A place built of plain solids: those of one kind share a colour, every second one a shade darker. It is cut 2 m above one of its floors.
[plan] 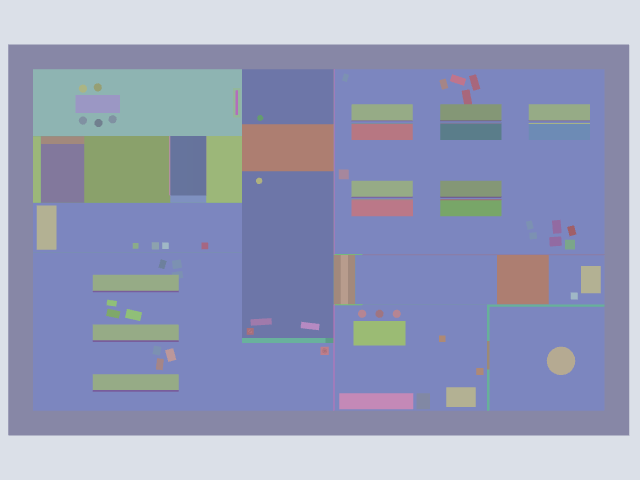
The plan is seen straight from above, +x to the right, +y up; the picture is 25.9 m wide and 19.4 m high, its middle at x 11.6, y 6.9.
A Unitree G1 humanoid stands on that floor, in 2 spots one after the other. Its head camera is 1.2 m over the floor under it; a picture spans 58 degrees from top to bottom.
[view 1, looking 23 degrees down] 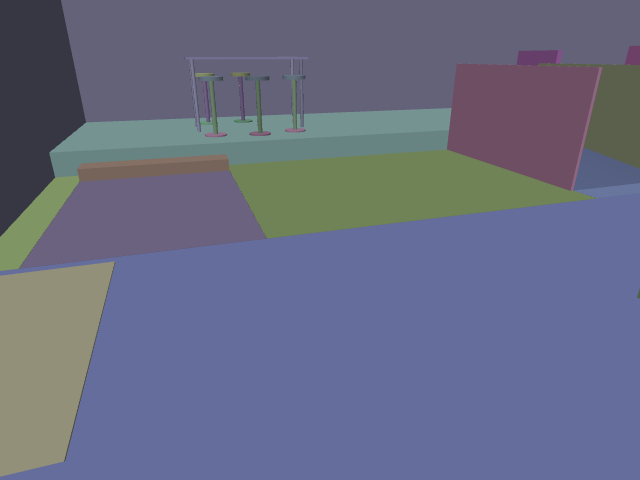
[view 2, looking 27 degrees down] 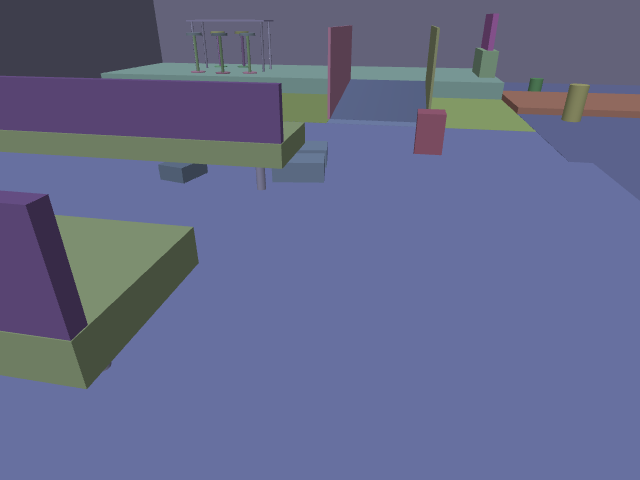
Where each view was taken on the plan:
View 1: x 1.48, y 5.19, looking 72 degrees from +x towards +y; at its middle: floor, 3.48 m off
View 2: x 6.69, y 2.04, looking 101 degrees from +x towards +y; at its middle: floor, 2.64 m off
